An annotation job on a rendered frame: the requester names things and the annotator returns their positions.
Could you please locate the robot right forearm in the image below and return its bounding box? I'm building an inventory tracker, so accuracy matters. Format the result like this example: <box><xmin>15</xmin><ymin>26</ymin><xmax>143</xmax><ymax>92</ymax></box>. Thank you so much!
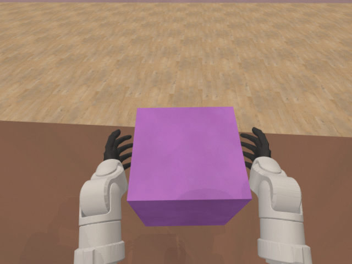
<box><xmin>249</xmin><ymin>157</ymin><xmax>312</xmax><ymax>264</ymax></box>

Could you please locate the carton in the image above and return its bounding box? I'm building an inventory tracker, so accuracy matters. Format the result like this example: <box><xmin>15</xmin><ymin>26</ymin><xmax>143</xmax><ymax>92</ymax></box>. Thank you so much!
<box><xmin>127</xmin><ymin>107</ymin><xmax>252</xmax><ymax>227</ymax></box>

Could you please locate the left robot hand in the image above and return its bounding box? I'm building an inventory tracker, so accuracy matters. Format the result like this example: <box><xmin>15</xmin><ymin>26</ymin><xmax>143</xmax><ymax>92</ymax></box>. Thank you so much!
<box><xmin>103</xmin><ymin>129</ymin><xmax>133</xmax><ymax>170</ymax></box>

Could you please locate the robot left forearm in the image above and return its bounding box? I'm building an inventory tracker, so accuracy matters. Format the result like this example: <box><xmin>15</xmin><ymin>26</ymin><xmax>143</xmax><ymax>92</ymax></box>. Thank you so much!
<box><xmin>74</xmin><ymin>159</ymin><xmax>128</xmax><ymax>264</ymax></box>

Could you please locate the right robot hand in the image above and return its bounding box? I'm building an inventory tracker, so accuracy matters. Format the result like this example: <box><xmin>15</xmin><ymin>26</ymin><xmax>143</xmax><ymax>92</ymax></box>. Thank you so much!
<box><xmin>240</xmin><ymin>127</ymin><xmax>271</xmax><ymax>170</ymax></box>

